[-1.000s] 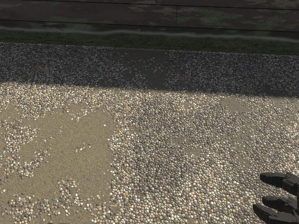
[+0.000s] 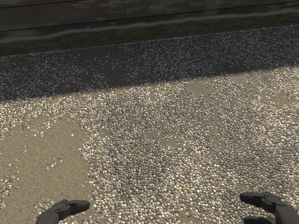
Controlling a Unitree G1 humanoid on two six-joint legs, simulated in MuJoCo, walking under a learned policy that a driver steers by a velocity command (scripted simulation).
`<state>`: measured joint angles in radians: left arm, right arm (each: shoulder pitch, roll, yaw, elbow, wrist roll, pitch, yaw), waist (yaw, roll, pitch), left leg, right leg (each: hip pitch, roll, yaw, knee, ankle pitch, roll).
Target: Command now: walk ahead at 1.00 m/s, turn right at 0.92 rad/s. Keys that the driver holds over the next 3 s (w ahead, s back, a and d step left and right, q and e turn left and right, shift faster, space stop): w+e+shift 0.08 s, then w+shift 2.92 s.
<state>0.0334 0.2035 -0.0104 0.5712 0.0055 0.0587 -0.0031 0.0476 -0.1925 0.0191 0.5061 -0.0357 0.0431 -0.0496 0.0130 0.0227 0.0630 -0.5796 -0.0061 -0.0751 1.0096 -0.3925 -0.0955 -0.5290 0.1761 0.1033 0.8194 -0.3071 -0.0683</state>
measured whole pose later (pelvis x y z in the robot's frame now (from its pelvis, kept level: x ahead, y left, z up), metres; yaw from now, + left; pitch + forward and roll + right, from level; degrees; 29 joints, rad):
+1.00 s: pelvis +0.04 +0.01 +0.03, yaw -12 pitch -3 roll +0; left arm -0.06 0.16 -0.05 0.57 -0.02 0.05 -0.01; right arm 0.07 -0.15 0.01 0.58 -0.01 0.03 0.00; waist 0.00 0.01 0.03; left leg -0.17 0.05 0.10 0.61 -0.38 -0.01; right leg -0.29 0.11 0.15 0.61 -0.25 -0.03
